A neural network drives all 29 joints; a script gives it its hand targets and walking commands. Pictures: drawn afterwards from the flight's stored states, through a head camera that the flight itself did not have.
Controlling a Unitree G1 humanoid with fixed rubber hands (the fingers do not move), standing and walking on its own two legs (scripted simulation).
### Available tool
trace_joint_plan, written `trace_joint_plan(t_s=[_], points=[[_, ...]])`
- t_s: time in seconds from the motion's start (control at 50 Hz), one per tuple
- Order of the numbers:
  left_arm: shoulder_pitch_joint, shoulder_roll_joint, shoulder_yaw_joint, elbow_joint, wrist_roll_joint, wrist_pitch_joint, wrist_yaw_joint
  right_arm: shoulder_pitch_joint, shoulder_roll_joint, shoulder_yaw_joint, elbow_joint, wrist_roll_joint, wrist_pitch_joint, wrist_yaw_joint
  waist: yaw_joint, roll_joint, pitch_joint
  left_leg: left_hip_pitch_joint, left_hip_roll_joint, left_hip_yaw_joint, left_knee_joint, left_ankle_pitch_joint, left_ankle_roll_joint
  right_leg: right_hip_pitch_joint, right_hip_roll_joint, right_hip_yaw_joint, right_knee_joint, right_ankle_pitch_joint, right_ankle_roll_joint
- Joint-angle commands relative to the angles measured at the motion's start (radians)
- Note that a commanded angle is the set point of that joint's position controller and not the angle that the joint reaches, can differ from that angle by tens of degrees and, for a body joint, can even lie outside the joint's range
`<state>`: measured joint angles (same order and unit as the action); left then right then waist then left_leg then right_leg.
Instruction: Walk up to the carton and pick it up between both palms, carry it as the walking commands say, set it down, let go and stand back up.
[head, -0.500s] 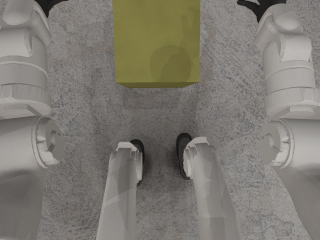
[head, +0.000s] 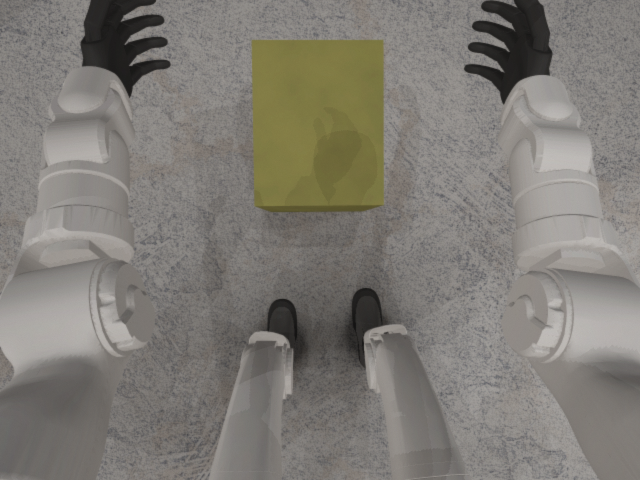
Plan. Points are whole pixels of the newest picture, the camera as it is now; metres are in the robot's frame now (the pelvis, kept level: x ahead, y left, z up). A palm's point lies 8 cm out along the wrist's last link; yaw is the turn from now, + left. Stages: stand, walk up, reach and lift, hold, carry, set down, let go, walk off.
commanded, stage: let go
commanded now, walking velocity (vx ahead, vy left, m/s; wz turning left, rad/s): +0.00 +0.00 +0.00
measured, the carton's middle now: (317, 141) +0.55 +0.00 -0.53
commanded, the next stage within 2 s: stand in 1.28 s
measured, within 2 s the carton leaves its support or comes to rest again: neither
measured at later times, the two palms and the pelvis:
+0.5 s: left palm (46, 228) +0.38 +0.24 -0.02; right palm (598, 221) +0.37 -0.22 -0.03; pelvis +0.04 -0.01 +0.06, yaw +1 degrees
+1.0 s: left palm (10, 442) +0.23 +0.23 +0.04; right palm out of the picture +0.23 -0.23 +0.03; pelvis +0.07 +0.00 +0.10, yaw +0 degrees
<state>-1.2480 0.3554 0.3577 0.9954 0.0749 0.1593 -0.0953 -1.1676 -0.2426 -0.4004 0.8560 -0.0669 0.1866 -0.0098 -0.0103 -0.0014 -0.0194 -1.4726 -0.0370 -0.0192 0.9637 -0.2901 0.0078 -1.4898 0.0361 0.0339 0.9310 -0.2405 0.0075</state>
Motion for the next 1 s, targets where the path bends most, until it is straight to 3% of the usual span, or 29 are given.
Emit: trace_joint_plan(t_s=[0.0,0.08,0.14,0.22,0.28,0.38,0.48,0.58,0.82,0.98], points=[[-0.157,0.115,0.038,-0.12,0.031,-0.023,0.009,-0.143,-0.105,-0.01,-0.114,-0.025,-0.025,0.003,0.009,0.01,-0.973,0.532,-0.003,0.018,-0.049,0.404,-0.038,0.592,0.019,-0.033,-0.024,0.351,0.033],[-0.059,0.098,0.023,-0.242,0.025,-0.011,0.036,-0.043,-0.126,0.017,-0.204,-0.036,-0.025,0.017,0.005,0.026,-1.124,0.69,-0.004,0.011,-0.046,0.533,-0.032,0.68,0.022,-0.035,-0.019,0.438,0.029],[0.138,0.088,-0.021,-0.364,0.005,-0.001,0.039,0.148,-0.098,0.071,-0.309,-0.027,-0.016,0.022,0.005,0.021,-1.237,0.779,-0.012,0.01,-0.054,0.636,-0.03,0.825,0.02,-0.019,-0.022,0.564,0.024],[0.336,0.075,-0.061,-0.507,-0.021,-0.011,0.037,0.324,-0.08,0.132,-0.437,0.011,-0.024,0.032,0.015,0.0,-1.179,0.734,-0.021,0.008,-0.094,0.643,-0.027,0.958,0.008,0.011,-0.04,0.646,0.014],[0.485,0.052,-0.094,-0.537,-0.043,-0.023,0.03,0.463,-0.07,0.166,-0.475,0.035,-0.036,0.043,0.014,-0.006,-1.067,0.741,-0.022,0.008,-0.139,0.562,-0.026,1.011,0.002,0.014,-0.082,0.601,0.012],[0.666,0.01,-0.122,-0.481,-0.059,-0.064,0.011,0.659,-0.032,0.206,-0.411,0.059,-0.072,0.056,0.012,-0.006,-0.747,0.776,-0.01,-0.003,-0.237,0.358,-0.022,1.009,-0.009,0.007,-0.188,0.403,0.009],[0.837,-0.045,-0.164,-0.45,-0.059,-0.105,0.01,0.836,-0.029,0.229,-0.372,0.054,-0.118,0.05,0.003,0.005,-0.515,0.889,0.01,-0.008,-0.326,0.238,-0.026,1.013,-0.015,-0.005,-0.28,0.24,0.006],[1.017,-0.059,-0.196,-0.488,-0.057,-0.14,0.026,1.009,-0.029,0.257,-0.394,0.067,-0.157,0.047,0.006,0.021,-0.373,1.034,0.02,-0.013,-0.397,0.213,-0.024,1.104,-0.012,-0.006,-0.353,0.197,0.006],[1.414,-0.067,-0.274,-0.66,-0.073,-0.147,0.039,1.355,-0.048,0.331,-0.531,0.078,-0.173,0.063,0.014,0.014,-0.134,1.282,0.012,-0.005,-0.551,0.29,-0.021,1.398,0.004,-0.006,-0.504,0.28,0.003],[1.42,-0.058,-0.291,-0.69,-0.079,-0.061,0.014,1.348,-0.063,0.339,-0.554,0.062,-0.083,0.081,0.012,0.001,0.097,1.311,0.014,0.02,-0.613,0.09,-0.022,1.404,-0.007,-0.017,-0.555,0.065,0.0]])
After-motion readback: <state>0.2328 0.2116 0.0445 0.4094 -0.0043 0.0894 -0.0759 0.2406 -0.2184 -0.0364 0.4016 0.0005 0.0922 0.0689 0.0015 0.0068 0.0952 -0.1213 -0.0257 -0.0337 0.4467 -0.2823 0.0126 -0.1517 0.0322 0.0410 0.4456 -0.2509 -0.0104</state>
